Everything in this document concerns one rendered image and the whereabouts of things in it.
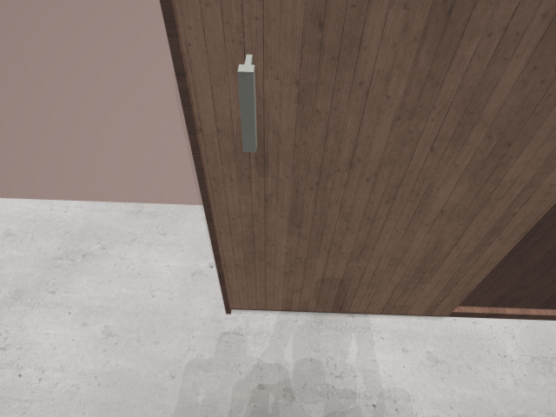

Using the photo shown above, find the wardrobe door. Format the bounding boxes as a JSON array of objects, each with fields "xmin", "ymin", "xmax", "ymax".
[
  {"xmin": 175, "ymin": 0, "xmax": 556, "ymax": 316},
  {"xmin": 459, "ymin": 202, "xmax": 556, "ymax": 309}
]

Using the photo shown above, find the handle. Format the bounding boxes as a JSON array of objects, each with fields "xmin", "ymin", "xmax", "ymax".
[{"xmin": 237, "ymin": 55, "xmax": 257, "ymax": 153}]

